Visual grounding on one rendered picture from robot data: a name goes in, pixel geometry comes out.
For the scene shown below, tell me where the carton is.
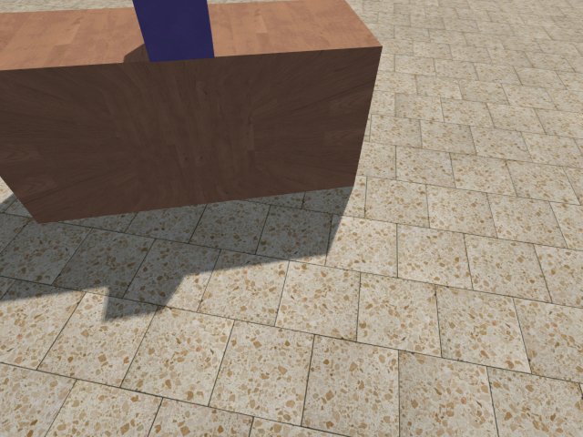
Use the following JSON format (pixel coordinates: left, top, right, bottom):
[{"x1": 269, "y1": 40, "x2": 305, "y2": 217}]
[{"x1": 132, "y1": 0, "x2": 215, "y2": 62}]

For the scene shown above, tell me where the pedestal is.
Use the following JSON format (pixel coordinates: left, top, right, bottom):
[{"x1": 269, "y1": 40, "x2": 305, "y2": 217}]
[{"x1": 0, "y1": 0, "x2": 383, "y2": 224}]

